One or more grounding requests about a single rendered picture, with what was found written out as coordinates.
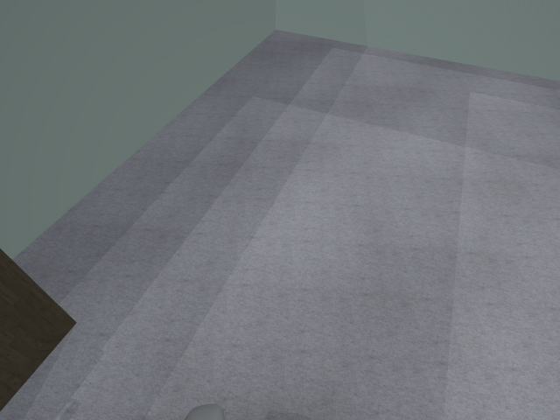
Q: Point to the cabinet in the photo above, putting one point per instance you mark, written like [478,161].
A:
[32,324]

